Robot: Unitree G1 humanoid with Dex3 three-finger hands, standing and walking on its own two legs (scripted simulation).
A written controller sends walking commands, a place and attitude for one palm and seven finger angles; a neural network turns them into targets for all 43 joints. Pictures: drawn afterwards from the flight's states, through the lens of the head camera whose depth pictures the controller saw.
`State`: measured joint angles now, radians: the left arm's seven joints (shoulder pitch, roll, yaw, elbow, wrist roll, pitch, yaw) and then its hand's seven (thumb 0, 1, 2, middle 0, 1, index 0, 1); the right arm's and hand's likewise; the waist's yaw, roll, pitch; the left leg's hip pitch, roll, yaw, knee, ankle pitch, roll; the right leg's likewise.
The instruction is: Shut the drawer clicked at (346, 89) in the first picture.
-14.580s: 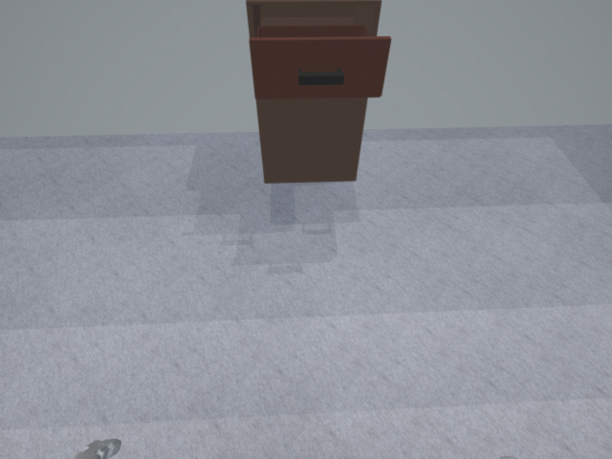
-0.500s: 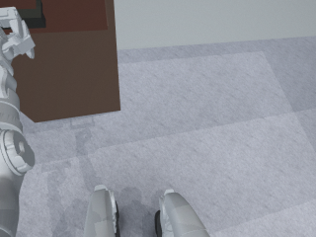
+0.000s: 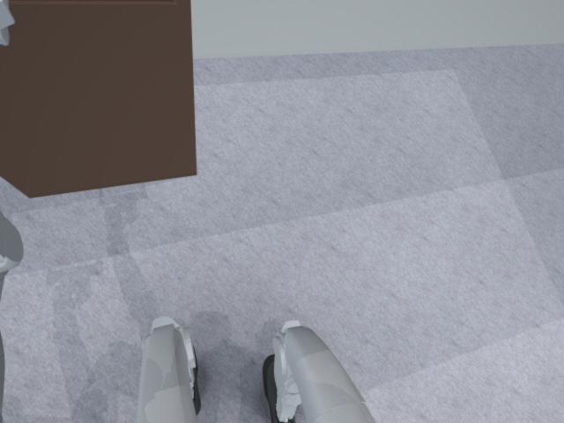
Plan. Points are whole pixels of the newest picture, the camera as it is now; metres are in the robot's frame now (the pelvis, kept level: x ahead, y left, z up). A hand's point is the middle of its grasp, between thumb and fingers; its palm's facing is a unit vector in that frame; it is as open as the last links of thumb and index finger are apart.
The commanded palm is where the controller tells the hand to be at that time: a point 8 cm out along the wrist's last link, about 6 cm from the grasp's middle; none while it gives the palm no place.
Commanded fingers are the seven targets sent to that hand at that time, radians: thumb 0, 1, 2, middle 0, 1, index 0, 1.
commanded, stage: push the drawer shut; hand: left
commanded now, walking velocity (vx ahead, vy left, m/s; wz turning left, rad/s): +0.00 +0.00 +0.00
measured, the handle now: out of the picture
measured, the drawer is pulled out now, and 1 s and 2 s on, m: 0.00 0.00 0.00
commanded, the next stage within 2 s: pull the fist back off the drawer in 0.08 s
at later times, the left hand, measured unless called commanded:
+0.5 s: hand out of the picture +0.58 +0.26 +0.10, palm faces +0.13 -0.99 -0.05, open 3.2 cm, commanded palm +0.60 +0.25 +0.10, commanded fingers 0.00 0.90 0.90 -1.40 -1.60 -1.40 -1.60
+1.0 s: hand (2, 2) +0.58 +0.25 +0.10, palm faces +0.18 -0.98 -0.03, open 3.2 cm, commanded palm +0.54 +0.27 +0.10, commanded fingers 0.00 0.90 0.90 -1.40 -1.60 -1.40 -1.60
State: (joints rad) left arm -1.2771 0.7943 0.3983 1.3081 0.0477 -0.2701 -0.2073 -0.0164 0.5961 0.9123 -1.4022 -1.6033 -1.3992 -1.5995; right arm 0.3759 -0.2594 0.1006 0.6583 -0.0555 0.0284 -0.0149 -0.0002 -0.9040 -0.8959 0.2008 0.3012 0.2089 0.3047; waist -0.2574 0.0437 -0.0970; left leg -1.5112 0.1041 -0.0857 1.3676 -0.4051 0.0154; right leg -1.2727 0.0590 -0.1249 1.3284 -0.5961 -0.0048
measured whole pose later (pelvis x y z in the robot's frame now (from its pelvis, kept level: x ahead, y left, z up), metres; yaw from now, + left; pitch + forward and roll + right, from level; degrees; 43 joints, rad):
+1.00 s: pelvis +0.02 +0.00 +0.03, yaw +0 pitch +28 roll -7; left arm -1.04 0.65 0.48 1.17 -0.02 -0.32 -0.17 0.01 0.88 0.90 -1.40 -1.60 -1.40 -1.60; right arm 0.38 -0.26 0.06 0.65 -0.04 0.04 0.02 0.00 -0.90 -0.90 0.20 0.30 0.21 0.30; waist -0.21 0.06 -0.11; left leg -1.36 0.11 -0.04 1.28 -0.43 0.01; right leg -1.14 0.06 -0.08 1.24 -0.60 0.00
